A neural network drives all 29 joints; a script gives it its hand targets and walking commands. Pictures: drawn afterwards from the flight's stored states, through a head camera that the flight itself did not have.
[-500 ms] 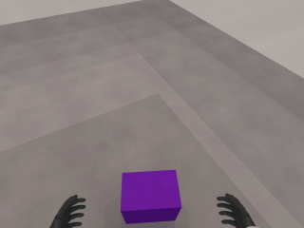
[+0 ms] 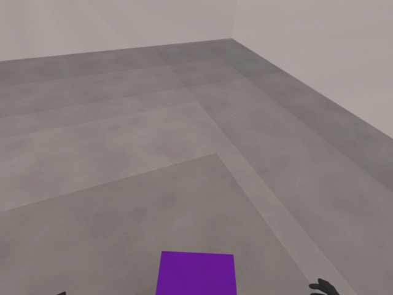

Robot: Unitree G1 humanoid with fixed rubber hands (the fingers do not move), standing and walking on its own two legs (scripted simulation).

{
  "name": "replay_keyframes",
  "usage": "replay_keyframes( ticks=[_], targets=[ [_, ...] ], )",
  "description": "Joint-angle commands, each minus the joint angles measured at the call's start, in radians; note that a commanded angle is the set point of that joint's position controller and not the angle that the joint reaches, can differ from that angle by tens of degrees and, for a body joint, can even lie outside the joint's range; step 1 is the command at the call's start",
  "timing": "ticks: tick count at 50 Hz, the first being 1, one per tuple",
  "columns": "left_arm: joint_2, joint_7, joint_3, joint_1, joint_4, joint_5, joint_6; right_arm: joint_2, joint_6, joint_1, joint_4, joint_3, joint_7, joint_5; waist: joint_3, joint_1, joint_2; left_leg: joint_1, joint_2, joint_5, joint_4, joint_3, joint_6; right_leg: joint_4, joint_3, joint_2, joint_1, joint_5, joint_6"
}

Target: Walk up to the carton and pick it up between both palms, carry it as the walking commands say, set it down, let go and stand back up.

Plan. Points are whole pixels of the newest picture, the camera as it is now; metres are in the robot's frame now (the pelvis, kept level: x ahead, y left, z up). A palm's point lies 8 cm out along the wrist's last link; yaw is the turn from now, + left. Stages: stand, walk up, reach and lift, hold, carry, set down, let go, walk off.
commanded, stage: stand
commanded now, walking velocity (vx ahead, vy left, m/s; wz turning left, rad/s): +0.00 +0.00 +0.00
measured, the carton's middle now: (195, 291) +0.37 -0.02 -0.62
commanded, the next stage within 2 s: none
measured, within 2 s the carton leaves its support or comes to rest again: neither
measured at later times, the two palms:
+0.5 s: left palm out of the picture +0.04 +0.32 -0.09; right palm out of the picture +0.02 -0.24 -0.09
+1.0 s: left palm out of the picture +0.02 +0.32 -0.10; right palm out of the picture +0.02 -0.25 -0.10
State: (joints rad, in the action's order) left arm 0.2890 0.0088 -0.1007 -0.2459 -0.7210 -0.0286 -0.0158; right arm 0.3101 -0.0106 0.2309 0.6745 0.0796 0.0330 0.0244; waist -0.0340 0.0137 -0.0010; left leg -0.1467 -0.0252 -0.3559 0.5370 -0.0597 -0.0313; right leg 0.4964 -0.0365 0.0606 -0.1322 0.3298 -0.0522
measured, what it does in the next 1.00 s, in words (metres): shifts its weight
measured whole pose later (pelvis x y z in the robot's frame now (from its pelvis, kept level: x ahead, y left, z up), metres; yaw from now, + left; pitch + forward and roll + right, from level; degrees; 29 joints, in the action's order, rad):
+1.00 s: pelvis -0.07 +0.04 +0.01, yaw -2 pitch -4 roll +0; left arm 0.31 0.01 -0.02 -0.25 -0.92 -0.01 -0.04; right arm 0.33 -0.04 0.24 0.86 0.05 0.00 0.00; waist -0.01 0.01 -0.02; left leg -0.17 0.03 -0.22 0.46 0.00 0.03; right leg 0.46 0.03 0.00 -0.19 0.20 0.01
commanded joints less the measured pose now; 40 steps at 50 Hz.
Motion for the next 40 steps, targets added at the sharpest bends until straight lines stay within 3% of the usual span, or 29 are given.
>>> replay_keyframes(
  ticks=[1,2,3,7,8,10,11,15,16,19,20,21,23,24,26,27,29,30,32,33,35,36,37,40],
  targets=[
    [0.143,0.008,-0.024,0.047,0.059,0.0,-0.023,0.119,-0.031,-0.007,-0.035,0.02,0.009,-0.009,-0.058,-0.017,-0.031,0.012,-0.043,0.483,-0.044,-0.024,0.04,-0.035,0.098,-0.122,0.039,-0.541,0.035],
    [0.127,0.007,-0.019,0.035,0.057,-0.006,-0.028,0.141,-0.034,-0.009,-0.029,0.027,0.012,-0.006,-0.065,-0.021,-0.023,0.017,-0.051,0.494,-0.051,-0.03,0.044,-0.046,0.085,-0.116,0.041,-0.495,0.04],
    [0.121,0.009,-0.015,0.046,0.048,-0.002,-0.019,0.142,-0.036,-0.02,-0.025,0.024,0.014,-0.003,-0.035,-0.016,-0.062,0.01,-0.048,0.506,-0.053,-0.03,0.048,-0.047,0.101,-0.118,0.018,-0.479,0.034],
    [0.137,0.007,-0.007,0.075,0.042,-0.005,-0.023,0.134,-0.035,-0.04,-0.009,0.013,0.008,-0.014,-0.011,-0.01,-0.007,-0.023,-0.053,0.337,-0.114,-0.065,0.051,-0.073,0.102,-0.12,0.009,-0.274,0.036],
    [0.154,0.007,-0.013,0.062,0.042,-0.011,-0.026,0.157,-0.037,-0.065,-0.02,0.013,0.002,-0.012,-0.025,-0.005,-0.024,-0.028,-0.052,0.304,-0.11,-0.064,0.053,-0.086,0.102,-0.123,0.017,-0.268,0.039],
    [0.144,0.005,-0.007,0.074,0.018,-0.002,-0.027,0.141,-0.037,-0.027,0.01,0.011,0.0,-0.017,0.031,-0.017,0.005,-0.037,-0.053,0.248,-0.138,-0.061,0.051,-0.097,0.121,-0.13,-0.027,-0.217,0.038],
    [0.137,0.002,-0.002,0.05,0.0,0.0,-0.029,0.142,-0.04,-0.027,0.018,0.011,0.0,-0.015,0.048,-0.003,0.02,-0.059,-0.06,0.221,-0.15,-0.076,0.058,-0.101,0.127,-0.128,-0.023,-0.183,0.036],
    [0.157,0.004,0.004,0.063,-0.019,0.006,-0.026,0.134,-0.043,-0.016,0.033,0.009,-0.008,-0.009,0.121,-0.011,-0.006,-0.099,-0.054,0.101,-0.189,-0.086,0.062,-0.122,0.136,-0.134,-0.063,-0.093,0.035],
    [0.16,0.002,0.003,0.042,-0.032,0.009,-0.029,0.168,-0.044,0.005,0.044,0.019,-0.006,-0.006,0.127,-0.006,-0.039,-0.107,-0.056,0.087,-0.183,-0.083,0.066,-0.123,0.152,-0.138,-0.065,-0.094,0.031],
    [0.166,-0.001,0.003,0.051,-0.034,0.01,-0.032,0.152,-0.04,-0.027,0.055,0.012,-0.016,-0.013,0.138,0.0,0.029,-0.16,-0.062,-0.063,-0.226,-0.108,0.058,-0.126,0.127,-0.121,-0.069,-0.018,0.045],
    [0.164,-0.002,0.004,0.042,-0.046,0.01,-0.032,0.178,-0.039,-0.034,0.052,0.017,-0.013,-0.008,0.148,0.0,-0.026,-0.17,-0.055,-0.092,-0.231,-0.097,0.066,-0.139,0.153,-0.131,-0.065,-0.009,0.043],
    [0.158,-0.001,0.012,0.046,-0.046,0.012,-0.033,0.153,-0.04,-0.027,0.052,0.019,-0.016,-0.012,0.163,-0.006,-0.005,-0.168,-0.061,-0.113,-0.243,-0.112,0.065,-0.133,0.142,-0.124,-0.098,0.026,0.043],
    [0.185,0.001,0.006,0.03,-0.056,0.014,-0.032,0.187,-0.045,-0.033,0.063,0.024,-0.02,-0.007,0.156,-0.003,-0.054,-0.185,-0.074,-0.171,-0.27,-0.133,0.07,-0.111,0.142,-0.117,-0.087,0.004,0.043],
    [0.187,0.002,0.006,0.018,-0.064,0.015,-0.032,0.168,-0.044,-0.03,0.059,0.016,-0.02,-0.008,0.169,0.0,-0.061,-0.197,-0.079,-0.162,-0.267,-0.134,0.074,-0.114,0.146,-0.127,-0.093,-0.009,0.043],
    [0.203,-0.002,0.005,0.032,-0.069,0.013,-0.036,0.176,-0.046,-0.033,0.072,0.022,-0.023,-0.008,0.14,-0.003,-0.023,-0.194,-0.079,-0.2,-0.28,-0.147,0.069,-0.101,0.141,-0.118,-0.079,0.026,0.044],
    [0.181,-0.003,0.012,0.001,-0.085,0.008,-0.039,0.189,-0.044,-0.025,0.071,0.025,-0.022,-0.01,0.133,0.0,-0.057,-0.183,-0.078,-0.189,-0.271,-0.135,0.07,-0.105,0.153,-0.121,-0.078,0.0,0.042],
    [0.187,0.0,0.015,0.012,-0.085,0.011,-0.037,0.189,-0.046,-0.018,0.078,0.025,-0.025,-0.01,0.108,-0.011,-0.036,-0.166,-0.075,-0.188,-0.27,-0.128,0.07,-0.111,0.161,-0.125,-0.092,0.01,0.042],
    [0.196,0.0,0.013,0.017,-0.086,0.011,-0.037,0.191,-0.045,-0.044,0.074,0.024,-0.027,-0.008,0.128,0.001,-0.055,-0.175,-0.068,-0.184,-0.268,-0.131,0.066,-0.105,0.152,-0.119,-0.094,0.003,0.041],
    [0.197,-0.001,0.018,0.011,-0.092,0.007,-0.035,0.176,-0.04,-0.03,0.076,0.022,-0.027,-0.009,0.097,-0.009,-0.011,-0.159,-0.073,-0.179,-0.246,-0.123,0.067,-0.114,0.155,-0.124,-0.102,0.029,0.04],
    [0.203,0.001,0.014,0.017,-0.096,0.005,-0.034,0.179,-0.039,-0.025,0.075,0.025,-0.026,-0.009,0.125,-0.016,-0.038,-0.153,-0.063,-0.166,-0.241,-0.112,0.064,-0.126,0.169,-0.128,-0.129,0.03,0.037],
    [0.194,0.004,0.028,0.02,-0.103,0.007,-0.035,0.185,-0.037,-0.027,0.08,0.022,-0.03,-0.017,0.102,-0.011,0.004,-0.138,-0.061,-0.12,-0.238,-0.114,0.059,-0.137,0.177,-0.137,-0.117,0.03,0.036],
    [0.195,0.005,0.028,0.01,-0.109,0.012,-0.04,0.186,-0.034,-0.004,0.095,0.023,-0.027,-0.017,0.097,-0.019,-0.036,-0.123,-0.066,-0.093,-0.229,-0.108,0.063,-0.134,0.187,-0.149,-0.129,0.018,0.033],
    [0.187,0.004,0.033,0.004,-0.115,0.008,-0.04,0.193,-0.037,-0.003,0.094,0.022,-0.029,-0.013,0.095,-0.022,-0.003,-0.127,-0.074,-0.115,-0.236,-0.109,0.063,-0.129,0.175,-0.139,-0.109,-0.007,0.038],
    [0.203,0.009,0.029,0.021,-0.116,0.018,-0.038,0.194,-0.042,-0.037,0.098,0.022,-0.027,-0.013,0.091,-0.005,-0.008,-0.125,-0.083,-0.048,-0.241,-0.129,0.072,-0.119,0.176,-0.148,-0.102,-0.059,0.032]
  ],
)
